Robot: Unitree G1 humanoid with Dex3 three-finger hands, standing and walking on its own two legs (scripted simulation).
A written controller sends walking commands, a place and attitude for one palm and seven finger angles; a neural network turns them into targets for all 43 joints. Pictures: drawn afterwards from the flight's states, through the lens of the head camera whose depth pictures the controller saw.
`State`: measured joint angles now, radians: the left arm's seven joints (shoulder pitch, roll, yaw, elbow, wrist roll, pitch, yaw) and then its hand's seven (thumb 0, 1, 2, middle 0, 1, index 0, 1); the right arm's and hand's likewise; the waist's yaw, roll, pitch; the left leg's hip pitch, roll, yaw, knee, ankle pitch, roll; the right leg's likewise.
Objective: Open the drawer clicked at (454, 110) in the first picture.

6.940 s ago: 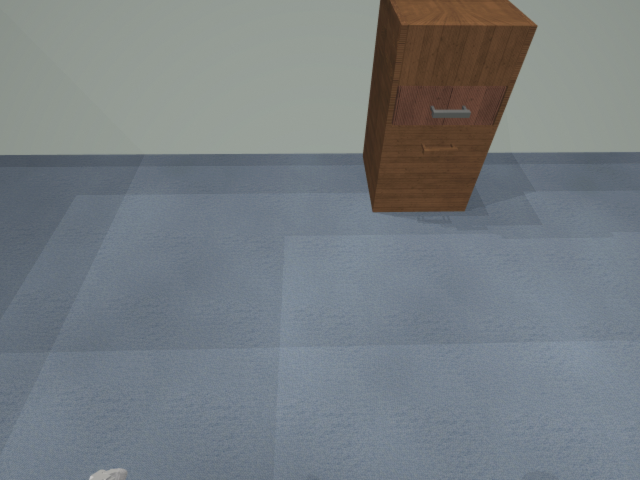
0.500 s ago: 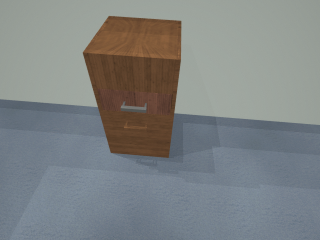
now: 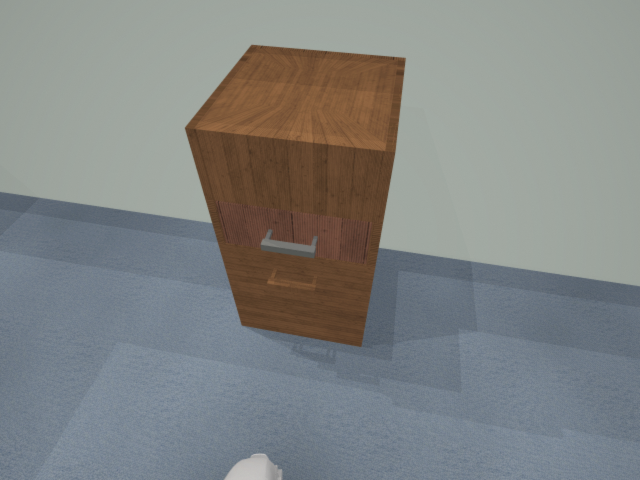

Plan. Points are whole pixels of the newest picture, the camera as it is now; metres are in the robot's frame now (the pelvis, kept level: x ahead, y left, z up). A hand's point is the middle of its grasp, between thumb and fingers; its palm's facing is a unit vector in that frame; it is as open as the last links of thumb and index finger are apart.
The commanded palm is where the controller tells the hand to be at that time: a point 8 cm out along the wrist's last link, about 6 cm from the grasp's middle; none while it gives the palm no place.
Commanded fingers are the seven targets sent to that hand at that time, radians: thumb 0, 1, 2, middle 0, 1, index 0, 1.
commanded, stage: take the last steps up to it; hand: left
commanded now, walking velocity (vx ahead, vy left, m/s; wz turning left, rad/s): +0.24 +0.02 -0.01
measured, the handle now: (290, 242) +0.69 +0.14 -0.24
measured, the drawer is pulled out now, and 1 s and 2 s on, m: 0.00 0.00 0.00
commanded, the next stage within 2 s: come to a stop and stand still in 0.28 s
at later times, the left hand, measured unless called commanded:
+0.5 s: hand (193, 421) +0.23 +0.23 -0.17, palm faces +0.01 -0.97 -0.22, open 7.3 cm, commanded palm none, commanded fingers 0.00 0.90 0.90 -0.20 -0.30 -0.20 -0.30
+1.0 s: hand (161, 451) +0.19 +0.27 -0.18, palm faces +0.01 -0.97 -0.25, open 7.4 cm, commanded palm none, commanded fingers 0.00 0.90 0.90 -0.20 -0.30 -0.20 -0.30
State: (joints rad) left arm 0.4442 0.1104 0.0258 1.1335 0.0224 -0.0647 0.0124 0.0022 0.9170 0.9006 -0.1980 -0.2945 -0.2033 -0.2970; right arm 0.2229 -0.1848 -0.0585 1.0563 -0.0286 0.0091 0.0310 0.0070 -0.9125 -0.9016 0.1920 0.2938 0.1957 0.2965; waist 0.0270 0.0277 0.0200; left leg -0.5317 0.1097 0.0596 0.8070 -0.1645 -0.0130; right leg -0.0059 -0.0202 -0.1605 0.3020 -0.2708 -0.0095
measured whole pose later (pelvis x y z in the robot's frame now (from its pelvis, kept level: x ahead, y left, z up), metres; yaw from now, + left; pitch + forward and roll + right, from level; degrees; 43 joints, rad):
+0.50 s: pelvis +0.15 +0.04 -0.01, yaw -2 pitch -1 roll +2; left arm 0.19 0.18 0.05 1.02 0.02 0.00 0.02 0.00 0.92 0.90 -0.19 -0.29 -0.20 -0.30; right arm 0.29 -0.15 -0.02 1.08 -0.03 -0.03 -0.03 -0.01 -0.93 -0.90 0.20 0.29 0.20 0.30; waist -0.01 -0.02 0.02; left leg -0.13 -0.02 0.16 0.41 -0.26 0.04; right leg -0.38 -0.08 -0.06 0.67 -0.24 0.02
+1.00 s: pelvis +0.13 +0.07 -0.02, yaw -2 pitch -3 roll +1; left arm 0.26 0.19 0.03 0.97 0.02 0.06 0.03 0.00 0.91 0.90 -0.20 -0.29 -0.21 -0.30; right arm 0.27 -0.19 -0.03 0.91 -0.03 0.03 -0.01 0.01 -0.91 -0.90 0.19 0.29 0.20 0.30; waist 0.00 0.01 0.01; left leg -0.22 0.00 0.10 0.61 -0.35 0.03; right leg -0.37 -0.07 -0.03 0.64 -0.27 -0.02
